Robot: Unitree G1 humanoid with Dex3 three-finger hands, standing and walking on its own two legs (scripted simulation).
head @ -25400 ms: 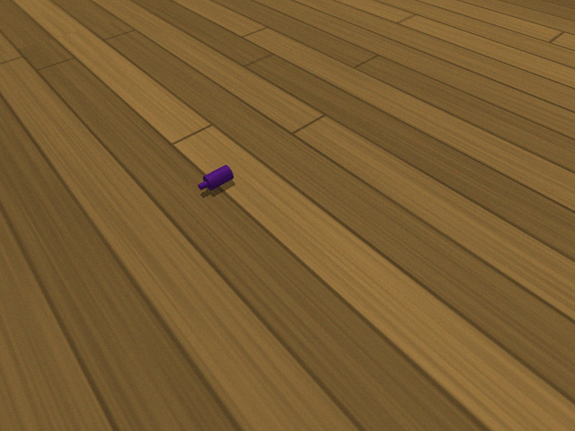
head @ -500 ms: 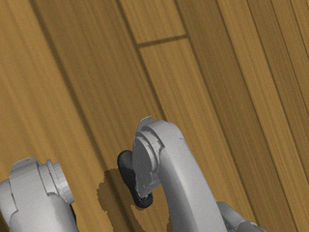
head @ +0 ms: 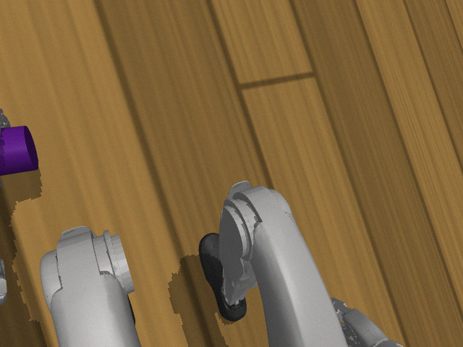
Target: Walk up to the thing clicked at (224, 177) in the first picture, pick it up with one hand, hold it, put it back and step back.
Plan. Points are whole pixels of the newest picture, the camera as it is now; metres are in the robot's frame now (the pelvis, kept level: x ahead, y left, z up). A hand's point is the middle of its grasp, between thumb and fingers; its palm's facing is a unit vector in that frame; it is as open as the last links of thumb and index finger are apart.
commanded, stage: settle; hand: left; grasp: from above
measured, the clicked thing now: out of the picture +0.45 +0.32 -0.24
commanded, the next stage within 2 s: lift in 0.42 s
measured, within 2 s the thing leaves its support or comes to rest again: neither
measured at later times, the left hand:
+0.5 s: hand out of the picture +0.44 +0.30 -0.14, palm faces -0.49 -0.06 -0.87, open 10.4 cm
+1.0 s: hand out of the picture +0.40 +0.31 -0.06, palm faces -0.50 -0.10 -0.86, open 10.4 cm
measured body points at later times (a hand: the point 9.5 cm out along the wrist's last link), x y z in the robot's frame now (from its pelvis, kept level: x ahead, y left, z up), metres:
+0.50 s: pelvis -0.01 +0.00 +0.03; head +0.23 +0.08 +0.40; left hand +0.46 +0.30 -0.09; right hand +0.06 -0.27 -0.07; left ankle +0.06 +0.12 -0.28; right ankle +0.11 -0.11 -0.28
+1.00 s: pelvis -0.01 +0.00 +0.09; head +0.21 +0.08 +0.48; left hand +0.43 +0.31 -0.01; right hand +0.08 -0.27 -0.02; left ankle +0.06 +0.12 -0.28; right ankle +0.11 -0.11 -0.28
